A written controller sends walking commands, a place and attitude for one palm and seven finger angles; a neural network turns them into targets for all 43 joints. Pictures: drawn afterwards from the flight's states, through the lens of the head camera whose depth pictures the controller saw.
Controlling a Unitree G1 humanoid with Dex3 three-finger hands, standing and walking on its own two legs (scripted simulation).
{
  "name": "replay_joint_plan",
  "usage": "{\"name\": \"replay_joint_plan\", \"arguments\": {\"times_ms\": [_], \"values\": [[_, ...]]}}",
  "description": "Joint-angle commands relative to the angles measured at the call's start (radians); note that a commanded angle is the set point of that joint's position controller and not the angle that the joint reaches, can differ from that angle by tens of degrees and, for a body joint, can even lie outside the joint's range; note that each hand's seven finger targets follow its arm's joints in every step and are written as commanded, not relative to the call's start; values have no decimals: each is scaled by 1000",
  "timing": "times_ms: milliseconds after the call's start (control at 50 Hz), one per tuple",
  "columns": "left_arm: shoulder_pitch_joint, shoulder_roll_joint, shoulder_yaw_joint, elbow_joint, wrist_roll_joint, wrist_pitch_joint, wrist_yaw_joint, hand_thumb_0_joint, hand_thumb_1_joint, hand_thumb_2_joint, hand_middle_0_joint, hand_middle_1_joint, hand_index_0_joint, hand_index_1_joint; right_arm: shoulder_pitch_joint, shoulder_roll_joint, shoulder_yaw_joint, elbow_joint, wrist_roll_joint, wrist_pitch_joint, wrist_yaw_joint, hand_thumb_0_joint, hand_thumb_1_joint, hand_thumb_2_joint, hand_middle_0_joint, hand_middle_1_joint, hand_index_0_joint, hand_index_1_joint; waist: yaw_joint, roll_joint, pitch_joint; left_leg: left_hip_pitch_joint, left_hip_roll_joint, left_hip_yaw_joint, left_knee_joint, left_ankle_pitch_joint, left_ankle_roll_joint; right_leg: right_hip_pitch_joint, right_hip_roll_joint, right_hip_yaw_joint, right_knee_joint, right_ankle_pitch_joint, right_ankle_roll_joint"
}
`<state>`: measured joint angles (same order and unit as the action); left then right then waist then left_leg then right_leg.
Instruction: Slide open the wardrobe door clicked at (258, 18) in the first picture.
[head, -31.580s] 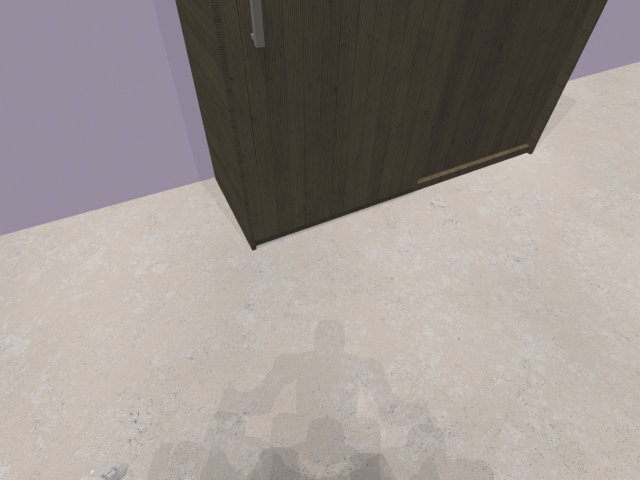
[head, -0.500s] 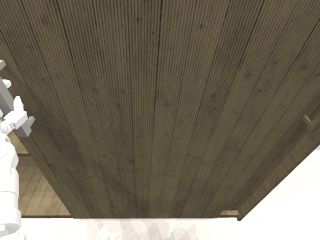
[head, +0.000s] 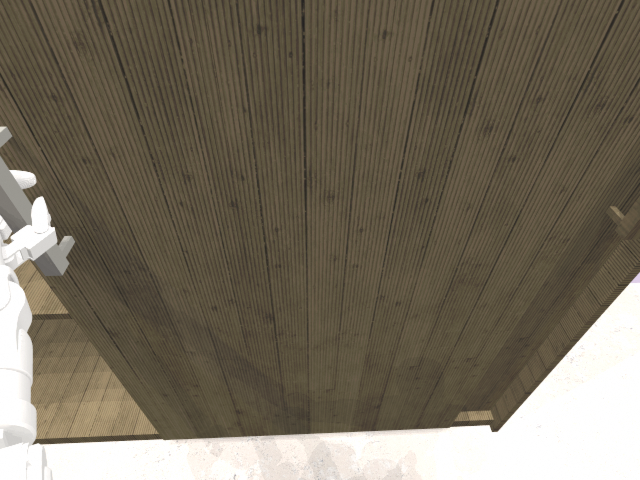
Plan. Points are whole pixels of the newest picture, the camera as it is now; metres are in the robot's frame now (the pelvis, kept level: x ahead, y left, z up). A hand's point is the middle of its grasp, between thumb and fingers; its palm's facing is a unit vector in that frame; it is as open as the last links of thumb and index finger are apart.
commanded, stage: stop walking and hold the door there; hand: left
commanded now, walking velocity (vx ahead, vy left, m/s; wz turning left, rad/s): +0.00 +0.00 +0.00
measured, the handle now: (29, 206) +0.38 +0.39 +0.17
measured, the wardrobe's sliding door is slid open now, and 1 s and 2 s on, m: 0.67 0.67 0.67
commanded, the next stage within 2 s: loosen the grip on the handle in 1.80 s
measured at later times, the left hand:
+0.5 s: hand (41, 233) +0.34 +0.36 +0.16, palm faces +0.50 -0.83 -0.26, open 5.7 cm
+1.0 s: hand (41, 236) +0.34 +0.36 +0.16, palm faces +0.44 -0.87 -0.23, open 5.6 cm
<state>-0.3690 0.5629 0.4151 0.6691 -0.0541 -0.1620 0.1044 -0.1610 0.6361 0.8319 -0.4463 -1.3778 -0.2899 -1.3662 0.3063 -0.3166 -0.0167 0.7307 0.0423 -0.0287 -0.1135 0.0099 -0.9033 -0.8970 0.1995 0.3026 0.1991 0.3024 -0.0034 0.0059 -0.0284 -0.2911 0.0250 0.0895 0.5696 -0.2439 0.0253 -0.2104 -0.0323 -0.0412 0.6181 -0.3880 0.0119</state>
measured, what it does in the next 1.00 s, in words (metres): steps on the spot: right foot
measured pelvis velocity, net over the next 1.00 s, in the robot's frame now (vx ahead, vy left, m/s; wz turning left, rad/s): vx -0.06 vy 0.06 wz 0.05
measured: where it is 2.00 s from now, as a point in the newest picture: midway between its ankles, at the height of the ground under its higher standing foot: outside the picture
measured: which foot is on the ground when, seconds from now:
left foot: down 0.00-1.00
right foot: down 0.00-0.52, up 0.54-0.88, down 0.90-1.00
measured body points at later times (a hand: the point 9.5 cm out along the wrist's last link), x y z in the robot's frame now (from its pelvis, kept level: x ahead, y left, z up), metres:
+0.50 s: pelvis -0.01 +0.04 +0.00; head -0.01 +0.03 +0.44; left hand +0.31 +0.40 +0.17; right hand +0.13 -0.25 -0.11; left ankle +0.04 +0.12 -0.73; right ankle -0.01 -0.12 -0.73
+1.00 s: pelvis -0.06 +0.06 +0.01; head -0.02 +0.06 +0.45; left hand +0.31 +0.40 +0.17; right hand +0.08 -0.16 -0.11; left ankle +0.04 +0.12 -0.73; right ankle -0.09 -0.04 -0.73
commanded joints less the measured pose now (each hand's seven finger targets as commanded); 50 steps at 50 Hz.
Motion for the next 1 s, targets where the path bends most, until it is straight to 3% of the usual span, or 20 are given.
{"name": "replay_joint_plan", "arguments": {"times_ms": [0,60,120,160,240,340,400,420,460,480,500,520,600,640,800,860,900,920,940,980], "values": [[-241,201,-13,-176,29,-24,-1,0,900,900,-450,-1400,-450,-1400,-90,-119,-21,-137,-2,-49,-8,0,-900,-900,200,300,200,300,-2,163,-45,91,237,-295,-252,145,100,-67,-1,12,-52,29,-5],[-250,166,-50,-166,32,-18,-7,0,900,900,-450,-1400,-450,-1400,-74,-122,-23,-143,3,-54,1,0,-900,-900,200,300,200,300,-8,117,-135,100,150,-143,-131,238,31,36,-38,61,-189,227,-17],[-282,195,-34,-112,26,-3,-3,0,900,900,-450,-1400,-450,-1400,-65,-121,-28,-134,11,-52,4,0,-900,-900,200,300,200,300,-18,-57,-123,68,90,-87,-59,111,-10,6,-126,167,-262,239,-51],[-296,230,-4,-77,27,-4,0,0,900,900,-450,-1400,-450,-1400,-71,-116,-24,-124,11,-53,4,0,-900,-900,200,300,200,300,-18,-90,-112,64,65,-81,-30,67,-16,-21,-164,197,-294,246,-68],[-314,224,-15,-75,33,-11,-7,0,900,900,-450,-1400,-450,-1400,-87,-118,-23,-127,10,-45,5,0,-900,-900,200,300,200,300,-9,-10,-118,83,79,-90,-54,171,-1,-13,-146,141,-243,290,-38],[-311,216,-24,-50,32,-27,-12,0,900,900,-450,-1400,-450,-1400,-105,-120,-36,-141,10,-18,19,0,-900,-900,200,300,200,300,12,-140,-44,-105,20,-90,96,-91,-22,65,-316,241,-266,396,-105],[-373,180,-63,-107,27,-40,-18,0,900,900,-450,-1400,-450,-1400,-118,-123,-43,-136,5,-14,22,0,-900,-900,200,300,200,300,5,-162,-28,-100,38,-111,77,-118,-18,72,-366,211,-215,476,-113],[-387,157,-71,-135,27,-45,-18,0,900,900,-450,-1400,-450,-1400,-113,-112,-39,-139,2,-14,24,0,-900,-900,200,300,200,300,-4,-181,-44,-33,40,-103,22,-64,-16,35,-354,168,-174,475,-95],[-380,200,-34,-147,33,-56,-13,0,900,900,-450,-1400,-450,-1400,-118,-127,-47,-132,-5,-9,19,0,-900,-900,200,300,200,300,-14,-74,-69,108,70,-122,-97,187,2,-85,-246,42,-24,349,-30],[-370,199,-28,-158,32,-73,-14,0,900,900,-450,-1400,-450,-1400,-125,-136,-49,-145,-7,-6,18,0,-900,-900,200,300,200,300,-5,73,-83,128,153,-203,-147,298,48,-128,-142,-28,98,220,8],[-362,200,-39,-159,27,-84,-22,0,900,900,-450,-1400,-450,-1400,-129,-145,-47,-148,-6,1,20,0,-900,-900,200,300,200,300,-7,264,-102,151,253,-318,-225,341,101,-205,-65,-47,290,-157,24],[-376,123,-107,-225,35,-97,-28,0,900,900,-450,-1400,-450,-1400,-131,-109,-33,-172,-12,-10,28,0,-900,-900,200,300,200,300,-9,264,-140,128,280,-408,-302,237,121,-206,-43,-15,455,-264,14],[-426,51,-154,-352,6,-95,-16,0,900,900,-450,-1400,-450,-1400,-162,-93,-30,-179,3,-38,19,0,-900,-900,200,300,200,300,-12,81,-196,219,216,-271,-244,282,143,-239,-49,-41,513,-161,28],[-427,68,-142,-326,14,-72,-15,0,900,900,-450,-1400,-450,-1400,-125,-96,-33,-159,3,-44,15,0,-900,-900,200,300,200,300,-17,21,-201,239,224,-273,-247,273,140,-242,-40,-28,464,-111,33],[-542,94,-148,-356,13,-32,-19,0,900,900,-450,-1400,-450,-1400,-128,-65,18,-174,-28,-84,5,0,-900,-900,200,300,200,300,1,166,-236,273,220,-260,-370,59,-15,-37,18,-19,5,-87,-13],[-542,126,-116,-287,17,-25,-18,0,900,900,-450,-1400,-450,-1400,-114,-82,7,-170,-31,-85,12,0,-900,-900,200,300,200,300,8,139,-262,230,180,-199,-333,-6,-81,91,25,-29,-197,-8,-47],[-545,120,-131,-249,15,-20,-28,0,900,900,-450,-1400,-450,-1400,-103,-88,5,-174,-34,-83,17,0,-900,-900,200,300,200,300,-4,59,-237,179,136,-166,-257,15,-107,111,-36,53,-261,26,-85],[-541,139,-112,-221,15,-20,-31,0,900,900,-450,-1400,-450,-1400,-101,-91,2,-175,-34,-80,20,0,-900,-900,200,300,200,300,-6,15,-233,200,121,-143,-202,54,-104,63,-81,96,-277,22,-104],[-544,171,-82,-182,20,-16,-31,0,900,900,-450,-1400,-450,-1400,-100,-95,1,-173,-21,-78,18,0,-900,-900,200,300,200,300,-8,-69,-206,189,111,-131,-151,66,-47,14,-117,139,-287,51,-100],[-582,162,-93,-162,21,-15,-36,0,900,900,-450,-1400,-450,-1400,-99,-91,3,-170,-8,-71,15,0,-900,-900,200,300,200,300,-10,-88,-187,165,107,-121,-110,112,-7,-10,-144,142,-276,115,-72]]}}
